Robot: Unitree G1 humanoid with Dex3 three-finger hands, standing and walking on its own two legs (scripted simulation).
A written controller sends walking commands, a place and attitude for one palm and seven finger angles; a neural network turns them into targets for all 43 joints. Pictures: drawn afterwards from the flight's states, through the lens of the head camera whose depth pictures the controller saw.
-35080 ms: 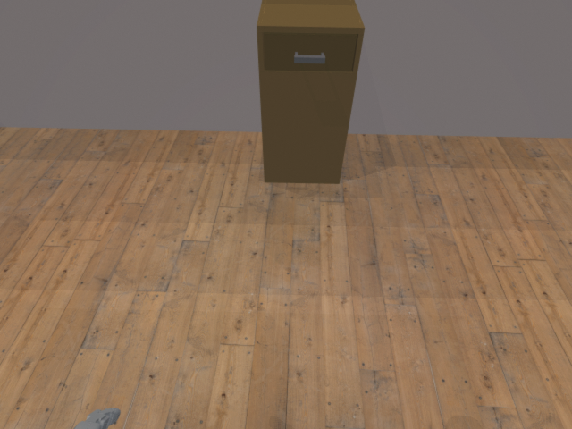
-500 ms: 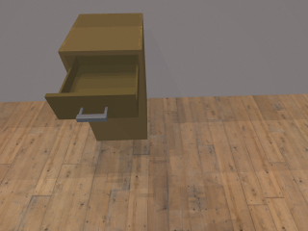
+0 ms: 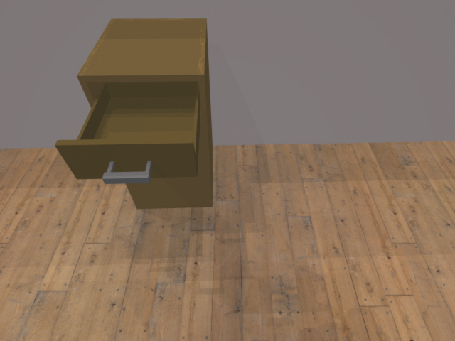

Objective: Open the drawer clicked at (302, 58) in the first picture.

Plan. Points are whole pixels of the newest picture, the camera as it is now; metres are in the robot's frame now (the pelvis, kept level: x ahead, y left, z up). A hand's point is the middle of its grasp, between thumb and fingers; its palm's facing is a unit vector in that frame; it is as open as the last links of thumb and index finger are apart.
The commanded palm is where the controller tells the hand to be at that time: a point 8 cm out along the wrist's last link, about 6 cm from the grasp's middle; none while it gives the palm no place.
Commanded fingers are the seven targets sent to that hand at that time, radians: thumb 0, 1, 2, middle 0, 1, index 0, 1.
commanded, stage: look to check the result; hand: left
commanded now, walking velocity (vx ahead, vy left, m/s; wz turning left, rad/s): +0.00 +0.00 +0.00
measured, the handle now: (128, 171) +0.53 +0.30 -0.09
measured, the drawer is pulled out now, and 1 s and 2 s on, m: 0.29 0.29 0.29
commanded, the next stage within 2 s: stand and wait in 0.34 s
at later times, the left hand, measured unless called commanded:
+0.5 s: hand out of the picture +0.00 +0.15 -0.18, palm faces +0.03 -0.98 -0.19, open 7.4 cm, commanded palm none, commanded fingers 0.00 0.90 0.90 -0.20 -0.30 -0.20 -0.30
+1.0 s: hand out of the picture +0.01 +0.15 -0.17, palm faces +0.04 -0.98 -0.20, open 7.4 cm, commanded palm none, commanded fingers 0.00 0.90 0.90 -0.20 -0.30 -0.20 -0.30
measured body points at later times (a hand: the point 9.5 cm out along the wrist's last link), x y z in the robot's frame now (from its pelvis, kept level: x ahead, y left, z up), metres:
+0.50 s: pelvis +0.01 -0.01 +0.00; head +0.03 -0.02 +0.45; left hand +0.00 +0.20 -0.16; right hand -0.01 -0.22 -0.17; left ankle +0.01 +0.11 -0.74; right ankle -0.02 -0.08 -0.74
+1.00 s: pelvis +0.02 -0.02 +0.00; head +0.04 -0.02 +0.45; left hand +0.00 +0.20 -0.16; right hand +0.00 -0.22 -0.17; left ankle +0.01 +0.11 -0.74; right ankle -0.02 -0.08 -0.74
